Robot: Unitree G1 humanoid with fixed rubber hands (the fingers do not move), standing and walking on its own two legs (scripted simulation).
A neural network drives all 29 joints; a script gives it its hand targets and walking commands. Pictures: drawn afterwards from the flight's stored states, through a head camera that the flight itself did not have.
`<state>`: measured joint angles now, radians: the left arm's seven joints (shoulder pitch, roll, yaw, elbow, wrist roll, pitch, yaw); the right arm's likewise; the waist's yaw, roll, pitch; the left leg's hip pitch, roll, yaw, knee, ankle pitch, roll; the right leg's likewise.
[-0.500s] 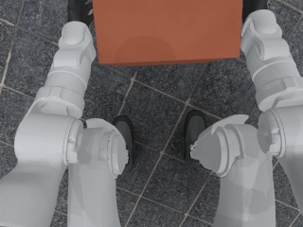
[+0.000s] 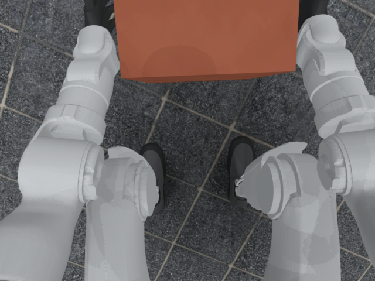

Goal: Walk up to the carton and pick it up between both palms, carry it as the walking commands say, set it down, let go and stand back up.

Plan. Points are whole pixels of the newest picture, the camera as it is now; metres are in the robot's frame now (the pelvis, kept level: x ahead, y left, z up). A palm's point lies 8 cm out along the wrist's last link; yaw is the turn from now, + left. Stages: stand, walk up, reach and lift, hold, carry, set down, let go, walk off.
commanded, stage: reach and lift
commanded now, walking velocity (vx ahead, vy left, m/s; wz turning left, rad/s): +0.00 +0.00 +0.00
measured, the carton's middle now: (201, 36) +0.51 -0.02 -0.26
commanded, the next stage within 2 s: none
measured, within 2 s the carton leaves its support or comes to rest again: leaves its support in 0.26 s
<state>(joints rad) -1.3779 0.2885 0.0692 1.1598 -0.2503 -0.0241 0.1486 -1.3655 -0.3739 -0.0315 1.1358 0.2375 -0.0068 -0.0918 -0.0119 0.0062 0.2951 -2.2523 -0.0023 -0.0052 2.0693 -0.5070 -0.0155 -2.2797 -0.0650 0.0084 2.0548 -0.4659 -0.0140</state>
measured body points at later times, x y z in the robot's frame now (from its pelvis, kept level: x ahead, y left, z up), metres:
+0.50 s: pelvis -0.03 +0.00 +0.01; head +0.34 +0.01 +0.26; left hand +0.53 +0.17 -0.15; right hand +0.54 -0.19 -0.15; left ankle +0.13 +0.12 -0.36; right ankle +0.14 -0.13 -0.36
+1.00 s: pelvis -0.03 +0.00 +0.01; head +0.32 -0.01 +0.29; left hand +0.54 +0.15 -0.11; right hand +0.54 -0.20 -0.10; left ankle +0.13 +0.12 -0.36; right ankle +0.14 -0.13 -0.36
